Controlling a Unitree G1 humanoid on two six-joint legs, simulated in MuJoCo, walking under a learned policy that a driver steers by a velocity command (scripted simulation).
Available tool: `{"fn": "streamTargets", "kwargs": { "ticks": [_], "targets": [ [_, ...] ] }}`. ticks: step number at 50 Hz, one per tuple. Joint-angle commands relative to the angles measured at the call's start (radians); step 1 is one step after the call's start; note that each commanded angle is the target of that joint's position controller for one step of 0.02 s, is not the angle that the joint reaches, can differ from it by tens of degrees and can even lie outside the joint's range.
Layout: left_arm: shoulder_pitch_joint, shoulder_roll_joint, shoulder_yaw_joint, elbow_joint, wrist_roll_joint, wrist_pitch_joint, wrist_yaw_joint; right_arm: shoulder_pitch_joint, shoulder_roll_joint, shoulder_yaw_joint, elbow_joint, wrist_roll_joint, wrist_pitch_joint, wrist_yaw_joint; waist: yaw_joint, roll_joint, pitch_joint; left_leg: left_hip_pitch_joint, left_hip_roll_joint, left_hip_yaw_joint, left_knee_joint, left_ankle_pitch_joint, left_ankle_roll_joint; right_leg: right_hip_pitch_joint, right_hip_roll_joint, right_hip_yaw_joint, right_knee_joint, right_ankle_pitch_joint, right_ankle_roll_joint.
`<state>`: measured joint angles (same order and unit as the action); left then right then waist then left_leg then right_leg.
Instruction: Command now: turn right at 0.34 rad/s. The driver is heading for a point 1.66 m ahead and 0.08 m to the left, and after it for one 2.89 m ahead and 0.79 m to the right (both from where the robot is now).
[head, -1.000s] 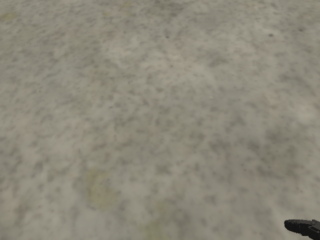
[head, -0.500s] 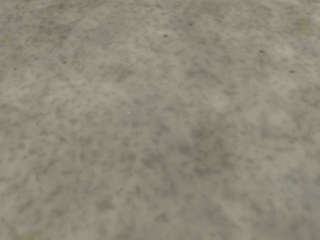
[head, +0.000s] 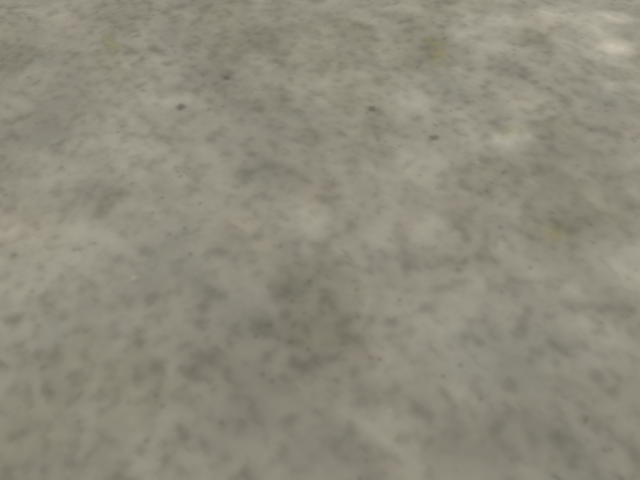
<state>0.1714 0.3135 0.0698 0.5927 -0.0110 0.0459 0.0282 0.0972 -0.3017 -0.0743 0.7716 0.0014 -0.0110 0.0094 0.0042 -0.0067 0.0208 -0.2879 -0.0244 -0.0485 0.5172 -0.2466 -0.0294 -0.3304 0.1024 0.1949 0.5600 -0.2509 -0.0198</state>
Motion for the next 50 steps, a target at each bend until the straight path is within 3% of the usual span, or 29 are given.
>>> {"fn": "streamTargets", "kwargs": {
  "ticks": [1,2,3,4,6,8,10,12,14,15,16,17,18,19,22,33,35,36,38,40,42,43,44,45,46,47,48,50],
  "targets": [
    [0.087,0.062,0.015,-0.055,0.025,-0.016,0.003,0.029,-0.198,-0.041,-0.069,-0.030,-0.012,-0.003,0.048,0.181,-0.147,0.220,0.305,-0.269,-0.165,0.470,0.141,-0.056,-0.030,0.051,0.169,-0.189,-0.024],
    [0.039,0.123,0.034,-0.073,0.021,-0.025,0.008,0.033,-0.171,-0.032,-0.059,-0.046,-0.015,-0.002,0.019,0.285,-0.101,0.138,0.419,-0.434,-0.202,0.483,0.313,-0.158,0.007,-0.017,0.312,-0.410,0.027],
    [0.030,0.184,0.055,-0.056,0.014,-0.027,0.012,0.014,-0.150,-0.026,-0.074,-0.036,-0.020,-0.004,0.003,0.200,-0.077,0.124,0.407,-0.410,-0.208,0.432,0.337,-0.175,-0.025,0.000,0.473,-0.392,0.053],
    [0.029,0.186,0.062,-0.039,0.007,-0.023,0.012,-0.006,-0.140,-0.024,-0.073,-0.021,-0.021,-0.010,0.010,0.157,-0.067,0.132,0.355,-0.341,-0.194,0.394,0.300,-0.199,-0.026,-0.001,0.543,-0.339,0.068],
    [0.044,0.131,0.051,-0.014,0.009,-0.006,0.015,-0.034,-0.111,-0.012,-0.075,-0.001,-0.019,-0.016,0.017,0.134,-0.051,0.140,0.294,-0.246,-0.177,0.383,0.255,-0.199,-0.040,0.010,0.558,-0.267,0.098],
    [0.037,0.069,0.029,-0.010,0.006,-0.005,0.009,-0.030,-0.089,-0.002,-0.064,-0.003,-0.009,-0.019,0.017,0.153,-0.059,0.139,0.234,-0.157,-0.172,0.401,0.236,-0.137,-0.057,-0.052,0.426,-0.225,0.114],
    [-0.002,0.025,0.007,-0.016,0.009,-0.011,0.003,-0.017,-0.094,-0.004,-0.057,-0.004,0.003,-0.020,-0.011,0.189,-0.080,0.153,0.208,-0.113,-0.154,0.426,0.225,-0.045,-0.094,-0.126,0.225,-0.214,0.119],
    [-0.009,0.037,0.009,-0.008,-0.001,-0.016,0.000,0.029,-0.121,-0.009,-0.043,-0.001,0.014,-0.019,-0.036,0.206,-0.094,0.171,0.221,-0.133,-0.134,0.440,0.233,0.028,-0.091,-0.161,0.065,-0.155,0.114],
    [0.045,0.048,0.013,0.028,0.003,-0.018,-0.002,0.038,-0.113,0.000,-0.033,0.013,0.016,-0.017,-0.003,0.179,-0.086,0.136,0.207,-0.128,-0.112,0.396,0.200,0.158,-0.081,-0.183,-0.202,0.068,0.082],
    [0.041,0.076,0.015,0.026,0.013,-0.018,0.000,0.073,-0.100,0.007,-0.022,0.012,0.005,-0.014,-0.012,0.145,-0.090,0.086,0.198,-0.129,-0.116,0.327,0.151,0.244,-0.114,-0.130,-0.238,0.168,0.054],
    [0.050,0.132,0.024,0.015,0.023,-0.017,0.009,0.083,-0.079,0.017,-0.025,-0.012,-0.011,-0.006,-0.031,0.038,-0.121,0.022,0.158,-0.081,-0.067,0.231,0.089,0.330,-0.214,-0.029,-0.191,0.392,0.018],
    [0.020,0.146,0.026,0.033,0.029,-0.015,0.006,0.121,-0.041,0.026,-0.021,-0.022,-0.024,0.002,-0.088,-0.126,-0.132,0.046,0.080,0.004,-0.091,0.057,0.033,0.261,-0.237,-0.016,-0.130,0.329,-0.042],
    [0.002,0.081,0.014,0.023,0.030,-0.020,-0.006,0.064,-0.067,0.026,-0.013,-0.028,-0.024,0.001,-0.040,-0.098,-0.112,0.095,0.071,0.023,-0.076,0.043,-0.004,0.189,-0.208,-0.026,-0.145,0.169,-0.055],
    [0.007,0.057,0.006,0.032,0.038,-0.025,-0.012,0.027,-0.083,0.021,-0.012,-0.023,-0.022,0.000,-0.024,-0.071,-0.076,0.088,0.064,0.028,-0.066,0.054,-0.012,0.159,-0.188,-0.033,-0.158,0.100,-0.040],
    [0.021,0.064,0.002,0.050,0.033,-0.045,-0.012,0.038,-0.073,0.024,0.002,-0.015,-0.004,-0.012,-0.027,-0.082,-0.017,0.079,0.070,0.022,-0.060,0.090,-0.003,0.106,-0.172,-0.043,-0.161,0.103,-0.017],
    [0.041,0.038,-0.010,0.100,0.026,-0.058,-0.007,0.074,-0.074,0.021,0.094,-0.008,0.001,-0.033,-0.023,-0.014,-0.013,0.099,0.075,0.019,-0.067,0.126,-0.022,0.112,-0.151,-0.058,-0.149,0.138,-0.019],
    [0.069,0.054,-0.003,0.120,0.019,-0.052,-0.003,0.091,-0.066,0.022,0.115,-0.003,0.004,-0.036,-0.013,-0.041,-0.026,0.071,0.030,0.074,-0.014,-0.052,-0.018,0.121,-0.144,-0.046,-0.182,-0.125,-0.043],
    [0.085,0.082,0.007,0.124,0.014,-0.047,-0.002,0.080,-0.063,0.021,0.113,0.003,0.001,-0.037,0.003,-0.079,0.003,0.008,0.004,0.109,0.053,-0.151,-0.012,0.109,-0.173,0.009,-0.226,-0.330,-0.075],
    [0.132,0.122,0.017,0.135,0.007,-0.051,-0.001,0.027,-0.058,0.022,0.080,0.015,-0.022,-0.033,0.035,-0.170,0.085,-0.139,0.004,0.110,0.189,-0.217,0.016,0.092,-0.302,0.213,-0.347,-0.573,-0.165],
    [0.136,0.117,0.017,0.145,0.001,-0.071,0.001,0.018,-0.065,0.017,0.066,0.030,-0.053,-0.020,0.027,-0.198,0.130,-0.209,0.057,0.047,0.264,-0.258,0.068,0.091,-0.373,0.309,-0.380,-0.525,-0.210],
    [0.081,0.101,0.014,0.135,-0.012,-0.079,-0.001,0.073,-0.059,0.018,0.086,0.038,-0.079,0.001,-0.016,-0.172,0.110,-0.129,0.072,0.051,0.130,-0.244,0.115,0.095,-0.354,0.234,-0.347,-0.406,-0.186],
    [0.023,0.098,0.012,0.122,-0.019,-0.075,-0.003,0.161,-0.057,0.014,0.130,0.035,-0.088,0.008,-0.068,-0.143,0.077,0.056,0.045,0.088,-0.002,-0.095,0.123,0.017,-0.300,0.143,-0.311,-0.327,-0.151],
    [-0.002,0.077,0.007,0.114,-0.012,-0.075,-0.004,0.256,-0.068,0.004,0.181,0.023,-0.089,0.011,-0.104,-0.106,0.039,0.226,0.018,0.091,-0.040,0.011,0.107,-0.059,-0.236,0.057,-0.222,-0.245,-0.115],
    [-0.024,0.014,-0.010,0.098,0.001,-0.081,-0.007,0.367,-0.112,-0.009,0.212,0.012,-0.090,0.010,-0.136,0.031,-0.002,0.359,0.138,-0.094,-0.125,-0.064,0.128,-0.161,-0.148,-0.068,0.020,-0.165,-0.057],
    [-0.038,-0.009,-0.014,0.045,-0.005,-0.097,-0.001,0.446,-0.244,-0.037,0.215,0.010,-0.096,0.018,-0.143,0.312,-0.014,0.443,0.365,-0.540,-0.308,-0.232,0.264,-0.357,-0.029,-0.183,0.324,-0.255,0.008],
    [-0.018,0.053,0.003,0.053,-0.027,-0.114,0.002,0.394,-0.189,-0.016,0.194,-0.001,-0.104,0.020,-0.116,0.226,0.025,0.409,0.431,-0.673,-0.358,-0.314,0.328,-0.446,-0.066,-0.089,0.507,-0.341,0.003],
    [0.012,0.064,0.006,0.070,-0.039,-0.127,-0.006,0.327,-0.136,-0.002,0.170,0.004,-0.108,0.014,-0.080,0.155,0.086,0.393,0.404,-0.579,-0.349,-0.319,0.306,-0.506,-0.118,-0.063,0.571,-0.244,-0.018],
    [0.004,0.061,0.010,0.089,-0.021,-0.140,-0.017,0.277,-0.111,0.008,0.148,0.007,-0.104,0.011,-0.062,0.099,0.098,0.394,0.331,-0.400,-0.357,-0.180,0.244,-0.537,-0.178,-0.104,0.549,-0.073,-0.037]
  ]
}}
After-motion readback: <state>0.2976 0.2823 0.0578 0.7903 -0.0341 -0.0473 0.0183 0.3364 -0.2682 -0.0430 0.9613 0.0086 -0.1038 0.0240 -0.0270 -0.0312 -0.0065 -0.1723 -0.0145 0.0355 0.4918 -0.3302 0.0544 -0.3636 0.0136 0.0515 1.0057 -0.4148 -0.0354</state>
